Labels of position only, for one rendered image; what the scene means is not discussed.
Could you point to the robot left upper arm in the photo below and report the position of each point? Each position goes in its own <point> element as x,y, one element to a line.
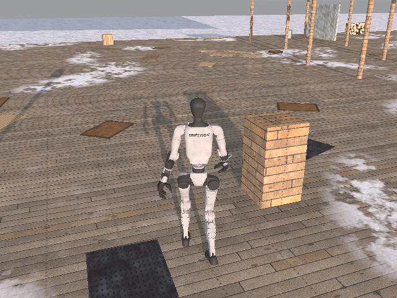
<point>176,140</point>

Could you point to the robot left hand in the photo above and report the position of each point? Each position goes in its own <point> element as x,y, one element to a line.
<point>160,189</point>

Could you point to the right robot forearm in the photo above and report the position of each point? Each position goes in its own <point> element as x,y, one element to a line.
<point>224,159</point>

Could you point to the robot left thigh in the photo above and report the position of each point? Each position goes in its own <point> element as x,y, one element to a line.
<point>183,181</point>

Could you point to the robot right hand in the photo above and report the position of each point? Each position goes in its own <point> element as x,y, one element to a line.
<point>219,165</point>

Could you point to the left robot forearm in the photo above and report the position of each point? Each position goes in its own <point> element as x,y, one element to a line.
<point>167,169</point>

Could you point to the robot right upper arm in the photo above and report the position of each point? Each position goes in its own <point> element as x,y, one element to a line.
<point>220,139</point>

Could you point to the robot right foot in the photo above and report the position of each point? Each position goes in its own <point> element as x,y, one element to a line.
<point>213,260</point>

